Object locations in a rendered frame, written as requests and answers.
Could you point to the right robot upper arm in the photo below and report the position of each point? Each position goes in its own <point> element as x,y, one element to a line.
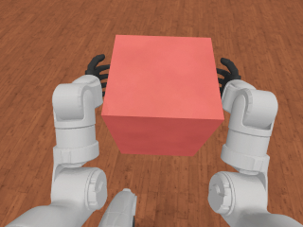
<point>242,201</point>

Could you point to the carton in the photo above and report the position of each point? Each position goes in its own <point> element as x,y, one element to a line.
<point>162,94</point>

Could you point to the right robot hand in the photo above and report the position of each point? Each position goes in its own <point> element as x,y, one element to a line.
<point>234,73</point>

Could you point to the left robot hand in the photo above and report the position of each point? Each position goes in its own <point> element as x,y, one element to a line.
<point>94,70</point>

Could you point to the left robot upper arm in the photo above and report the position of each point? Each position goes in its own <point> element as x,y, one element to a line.
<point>77,192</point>

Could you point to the robot left shin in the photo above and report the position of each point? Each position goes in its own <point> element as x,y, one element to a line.
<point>132,219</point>

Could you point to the left robot thigh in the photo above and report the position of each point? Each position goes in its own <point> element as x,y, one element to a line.
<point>120,210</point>

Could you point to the robot right forearm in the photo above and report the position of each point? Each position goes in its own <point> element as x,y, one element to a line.
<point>252,117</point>

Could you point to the robot left forearm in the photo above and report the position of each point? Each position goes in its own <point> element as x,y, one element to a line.
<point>74,119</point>

